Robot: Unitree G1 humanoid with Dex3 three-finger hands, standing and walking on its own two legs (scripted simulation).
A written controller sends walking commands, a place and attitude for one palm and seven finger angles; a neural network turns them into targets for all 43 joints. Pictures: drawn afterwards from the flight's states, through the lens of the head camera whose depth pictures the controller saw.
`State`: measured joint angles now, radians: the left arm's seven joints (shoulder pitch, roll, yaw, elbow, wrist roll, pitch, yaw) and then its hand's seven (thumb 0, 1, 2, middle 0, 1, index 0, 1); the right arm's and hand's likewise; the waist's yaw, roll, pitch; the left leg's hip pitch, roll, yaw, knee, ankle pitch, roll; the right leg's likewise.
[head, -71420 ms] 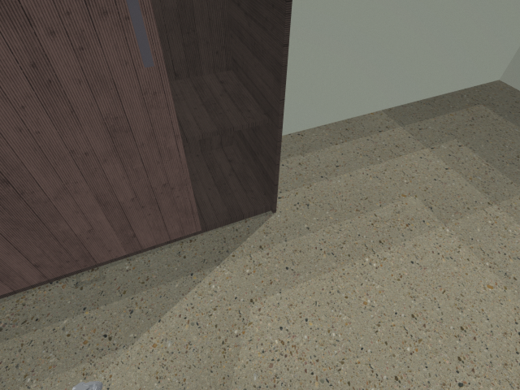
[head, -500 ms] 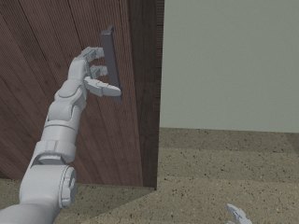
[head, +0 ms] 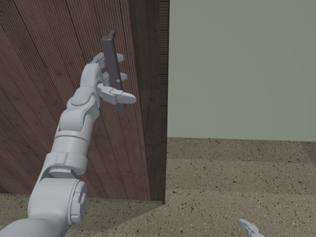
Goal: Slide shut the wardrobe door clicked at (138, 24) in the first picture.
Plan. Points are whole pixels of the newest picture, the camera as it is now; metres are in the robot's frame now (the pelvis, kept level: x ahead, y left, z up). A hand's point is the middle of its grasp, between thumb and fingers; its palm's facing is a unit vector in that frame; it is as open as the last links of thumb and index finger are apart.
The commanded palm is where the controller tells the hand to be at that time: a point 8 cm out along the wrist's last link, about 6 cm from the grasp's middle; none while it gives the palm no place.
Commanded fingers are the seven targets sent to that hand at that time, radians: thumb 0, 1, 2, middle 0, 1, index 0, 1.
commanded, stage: slide the fingers in behind the handle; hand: left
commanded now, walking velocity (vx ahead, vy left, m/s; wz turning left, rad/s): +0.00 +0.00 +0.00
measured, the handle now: (117, 73) +0.48 +0.13 +0.20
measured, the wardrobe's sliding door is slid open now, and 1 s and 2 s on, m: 0.07 0.07 0.07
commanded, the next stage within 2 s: grip the handle and tug to test in 0.72 s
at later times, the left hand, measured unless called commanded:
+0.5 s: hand (120, 81) +0.42 +0.11 +0.22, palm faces +0.00 -1.00 +0.00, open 14.1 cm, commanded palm +0.40 +0.16 +0.21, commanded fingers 0.00 -0.50 0.30 -0.30 -1.20 -0.30 -1.20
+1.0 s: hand (121, 81) +0.42 +0.11 +0.22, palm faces -0.01 -1.00 +0.00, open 13.3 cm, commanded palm +0.40 +0.16 +0.21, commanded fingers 0.00 -0.03 0.50 -0.35 -1.27 -0.35 -1.27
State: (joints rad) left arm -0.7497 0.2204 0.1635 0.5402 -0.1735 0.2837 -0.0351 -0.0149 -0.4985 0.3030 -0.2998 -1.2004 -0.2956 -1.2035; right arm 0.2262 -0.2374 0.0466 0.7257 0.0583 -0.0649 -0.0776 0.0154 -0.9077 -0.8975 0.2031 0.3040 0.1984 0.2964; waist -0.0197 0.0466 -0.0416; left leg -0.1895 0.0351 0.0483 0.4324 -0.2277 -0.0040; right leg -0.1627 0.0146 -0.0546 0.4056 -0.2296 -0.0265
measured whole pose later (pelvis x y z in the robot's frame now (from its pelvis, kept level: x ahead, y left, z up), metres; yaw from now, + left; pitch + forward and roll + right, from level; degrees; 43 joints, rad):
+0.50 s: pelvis -0.01 +0.00 +0.00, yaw +0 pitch -1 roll +0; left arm -0.77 0.21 0.14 0.57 -0.17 0.27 -0.01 -0.01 -0.50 0.30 -0.28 -1.20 -0.28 -1.20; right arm 0.22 -0.24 0.04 0.73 0.06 -0.07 -0.07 0.02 -0.91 -0.90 0.20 0.30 0.20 0.30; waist -0.02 0.05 -0.04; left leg -0.19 0.03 0.04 0.43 -0.22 0.00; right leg -0.17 0.01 -0.06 0.41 -0.22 -0.03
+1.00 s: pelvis -0.01 +0.01 +0.00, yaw +0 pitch -1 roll +0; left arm -0.80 0.20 0.13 0.59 -0.16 0.26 0.01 -0.01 -0.39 0.35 -0.30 -1.22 -0.30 -1.22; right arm 0.23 -0.23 0.04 0.74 0.06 -0.08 -0.07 0.02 -0.91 -0.90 0.20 0.30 0.20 0.30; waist -0.02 0.04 -0.04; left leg -0.20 0.03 0.05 0.44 -0.22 0.00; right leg -0.17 0.01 -0.05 0.41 -0.22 -0.02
